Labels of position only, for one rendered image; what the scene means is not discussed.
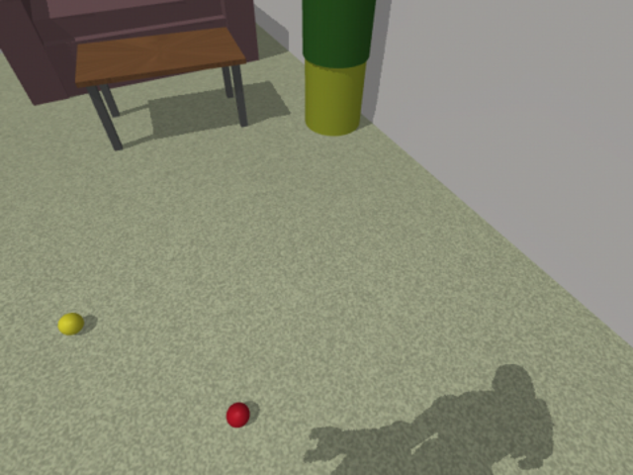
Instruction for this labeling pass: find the potted plant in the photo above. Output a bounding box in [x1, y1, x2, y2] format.
[303, 0, 376, 137]

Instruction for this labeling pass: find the sofa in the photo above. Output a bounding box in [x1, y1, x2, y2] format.
[0, 0, 259, 106]

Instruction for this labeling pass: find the coffee table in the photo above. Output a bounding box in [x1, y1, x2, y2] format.
[75, 27, 248, 151]

